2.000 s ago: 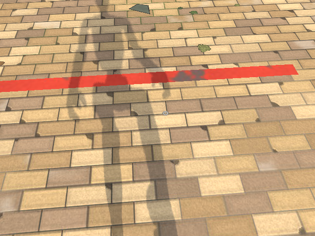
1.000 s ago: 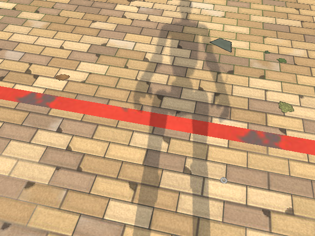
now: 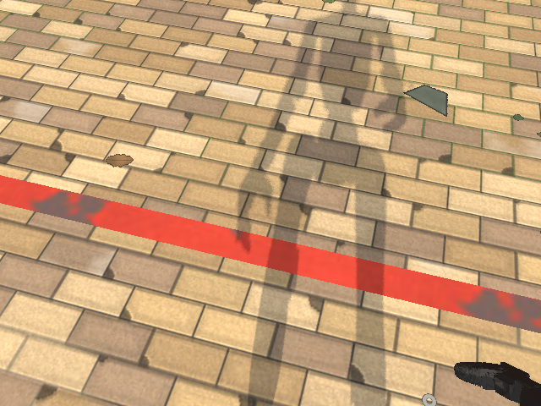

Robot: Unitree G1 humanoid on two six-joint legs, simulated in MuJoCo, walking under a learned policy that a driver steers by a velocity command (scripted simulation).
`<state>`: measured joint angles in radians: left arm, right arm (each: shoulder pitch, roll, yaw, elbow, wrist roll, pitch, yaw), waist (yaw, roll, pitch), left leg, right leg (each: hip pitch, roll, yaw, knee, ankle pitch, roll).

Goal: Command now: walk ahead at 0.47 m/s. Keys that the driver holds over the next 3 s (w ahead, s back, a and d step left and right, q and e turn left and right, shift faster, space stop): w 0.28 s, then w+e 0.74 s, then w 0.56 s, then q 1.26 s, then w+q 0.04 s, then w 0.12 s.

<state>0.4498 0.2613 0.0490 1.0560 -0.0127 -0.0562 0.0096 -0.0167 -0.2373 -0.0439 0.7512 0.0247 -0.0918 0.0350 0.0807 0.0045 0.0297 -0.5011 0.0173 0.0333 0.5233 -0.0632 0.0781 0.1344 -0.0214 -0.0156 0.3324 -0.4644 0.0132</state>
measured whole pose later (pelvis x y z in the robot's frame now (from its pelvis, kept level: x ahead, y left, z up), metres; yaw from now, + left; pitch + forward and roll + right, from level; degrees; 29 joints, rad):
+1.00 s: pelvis +0.58 -0.05 +0.02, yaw -20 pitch +3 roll -1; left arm 0.37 0.28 0.08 0.82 -0.02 -0.05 0.02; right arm 0.00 -0.28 -0.04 0.75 0.01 -0.12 0.01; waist 0.09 0.04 0.01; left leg -0.53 0.01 -0.09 0.46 0.03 -0.03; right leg -0.07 0.11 0.19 0.40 -0.36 -0.06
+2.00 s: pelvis +1.01 -0.25 +0.01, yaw -17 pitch +2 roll -3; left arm 0.20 0.28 0.07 0.82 -0.01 -0.02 0.04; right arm 0.14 -0.27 -0.06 0.74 0.00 -0.01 0.05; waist 0.02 0.02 0.03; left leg -0.48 0.04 0.03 0.59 -0.11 0.03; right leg -0.11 -0.01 -0.21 0.44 -0.36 -0.01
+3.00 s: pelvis +1.06 -0.25 +0.02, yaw +18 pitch +2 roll -1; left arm 0.18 0.33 0.10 0.75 -0.01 -0.01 0.00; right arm 0.25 -0.28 -0.07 0.62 0.01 0.00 0.00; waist 0.00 -0.05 0.01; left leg -0.25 -0.03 -0.02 0.49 -0.28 0.06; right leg -0.50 -0.06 -0.02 1.03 -0.42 0.02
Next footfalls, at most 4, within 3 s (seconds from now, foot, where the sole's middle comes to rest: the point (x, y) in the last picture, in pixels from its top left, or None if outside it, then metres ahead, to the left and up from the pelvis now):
0.56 right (352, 402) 0.48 -0.13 -0.75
1.04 left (302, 278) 0.81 0.01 -0.75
1.54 right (425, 248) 0.94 -0.34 -0.75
2.02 left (370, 184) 1.17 -0.20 -0.75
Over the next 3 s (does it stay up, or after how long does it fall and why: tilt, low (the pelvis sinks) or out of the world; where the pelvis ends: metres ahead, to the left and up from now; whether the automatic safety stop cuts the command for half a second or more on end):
stays up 1.06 -0.25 0.02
